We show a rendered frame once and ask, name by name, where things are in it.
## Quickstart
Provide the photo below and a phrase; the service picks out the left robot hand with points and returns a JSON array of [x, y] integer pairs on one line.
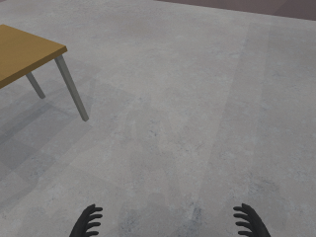
[[82, 225]]

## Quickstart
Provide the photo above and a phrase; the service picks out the table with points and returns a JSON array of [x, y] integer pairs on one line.
[[22, 52]]

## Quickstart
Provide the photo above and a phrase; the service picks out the right robot hand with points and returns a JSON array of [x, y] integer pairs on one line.
[[255, 224]]

